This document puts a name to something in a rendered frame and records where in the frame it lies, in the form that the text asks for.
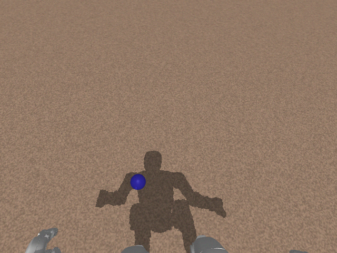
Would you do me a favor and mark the left robot hand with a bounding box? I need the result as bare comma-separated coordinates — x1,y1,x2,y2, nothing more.
25,228,61,253

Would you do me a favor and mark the ball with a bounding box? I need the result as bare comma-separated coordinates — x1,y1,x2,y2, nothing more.
130,174,146,190

